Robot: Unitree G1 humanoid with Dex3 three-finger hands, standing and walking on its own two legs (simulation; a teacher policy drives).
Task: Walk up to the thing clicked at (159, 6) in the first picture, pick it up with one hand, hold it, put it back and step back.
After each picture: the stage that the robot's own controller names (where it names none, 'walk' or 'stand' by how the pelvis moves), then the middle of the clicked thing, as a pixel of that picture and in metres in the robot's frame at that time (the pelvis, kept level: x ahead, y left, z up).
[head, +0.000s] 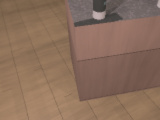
stand; out of the picture +0.94 -0.45 +0.14
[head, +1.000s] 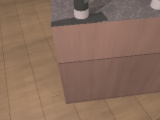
walk; out of the picture +0.83 -0.35 +0.17
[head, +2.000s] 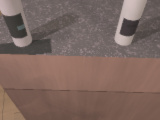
walk; (131, 13) +0.57 -0.09 +0.17
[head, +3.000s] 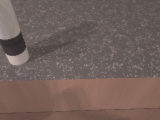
stand; (7, 30) +0.45 +0.26 +0.17
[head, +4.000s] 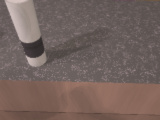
stand; (29, 34) +0.47 +0.22 +0.15
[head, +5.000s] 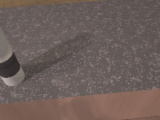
stand; out of the picture +0.39 +0.27 +0.15
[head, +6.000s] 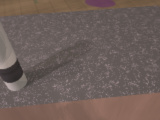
stand; (4, 59) +0.39 +0.27 +0.13
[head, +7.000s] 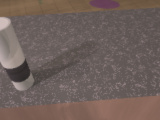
stand; (12, 58) +0.39 +0.25 +0.13
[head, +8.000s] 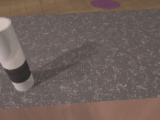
stand; (13, 59) +0.39 +0.25 +0.13
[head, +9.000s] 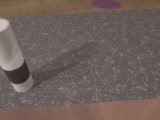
rise first; (12, 60) +0.38 +0.25 +0.13
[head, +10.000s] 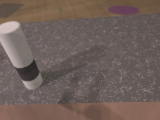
rise first; (22, 59) +0.40 +0.26 +0.14
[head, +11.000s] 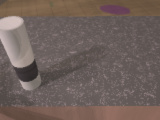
go down; (22, 58) +0.39 +0.23 +0.14
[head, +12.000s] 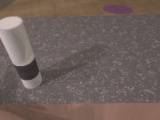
go down; (22, 57) +0.40 +0.23 +0.14
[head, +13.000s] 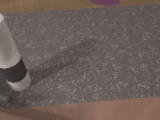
close in; (7, 57) +0.38 +0.25 +0.15
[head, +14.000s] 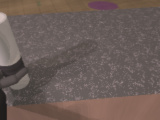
lift; (8, 56) +0.39 +0.25 +0.16
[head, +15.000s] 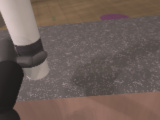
lift; (26, 36) +0.36 +0.17 +0.28
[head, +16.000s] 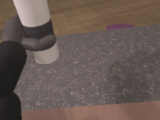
hold; (35, 17) +0.33 +0.13 +0.36
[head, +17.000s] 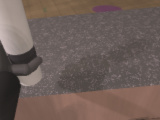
hold; (18, 44) +0.34 +0.19 +0.25
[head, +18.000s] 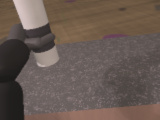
hold; (35, 22) +0.36 +0.15 +0.35
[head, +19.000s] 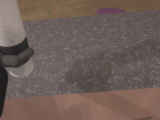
crouch; (9, 34) +0.33 +0.20 +0.29
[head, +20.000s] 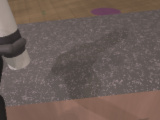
crouch; (4, 28) +0.41 +0.23 +0.27
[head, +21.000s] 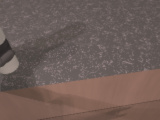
lower; out of the picture +0.44 +0.25 +0.18
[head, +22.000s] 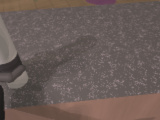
lower; (3, 53) +0.39 +0.25 +0.17
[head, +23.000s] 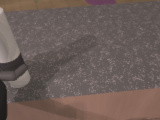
lower; (7, 53) +0.39 +0.24 +0.17
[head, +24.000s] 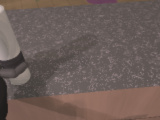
lower; (7, 50) +0.40 +0.24 +0.17
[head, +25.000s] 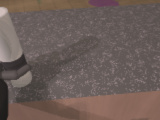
draw back; (10, 52) +0.40 +0.24 +0.17
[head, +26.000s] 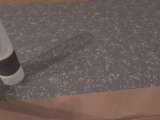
withdraw; out of the picture +0.40 +0.25 +0.17
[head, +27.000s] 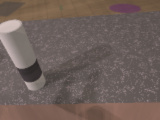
sink last; (25, 59) +0.39 +0.24 +0.15
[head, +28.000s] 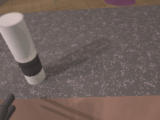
stand; (25, 53) +0.40 +0.24 +0.14
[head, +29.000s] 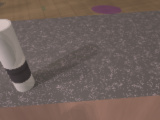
stand; (13, 60) +0.39 +0.25 +0.15
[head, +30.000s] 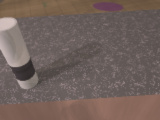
stand; (18, 57) +0.40 +0.24 +0.14
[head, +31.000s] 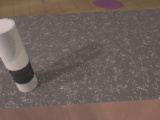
stand; (16, 60) +0.38 +0.24 +0.13
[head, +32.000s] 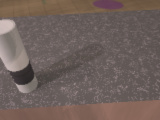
stand; (17, 61) +0.38 +0.24 +0.13
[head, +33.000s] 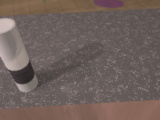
stand; (17, 60) +0.38 +0.24 +0.13
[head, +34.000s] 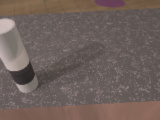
walk; (17, 61) +0.38 +0.23 +0.13
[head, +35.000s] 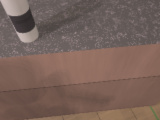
walk; (16, 6) +0.52 +0.24 +0.16
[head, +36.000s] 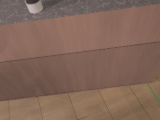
walk; out of the picture +0.76 +0.28 +0.16
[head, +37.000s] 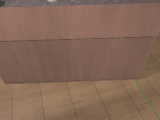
stand; out of the picture +1.04 +0.24 +0.16
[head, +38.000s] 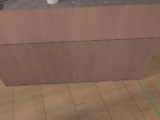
stand; out of the picture +1.00 +0.22 +0.14
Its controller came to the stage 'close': yes
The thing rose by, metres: 0.24
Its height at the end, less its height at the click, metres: +0.00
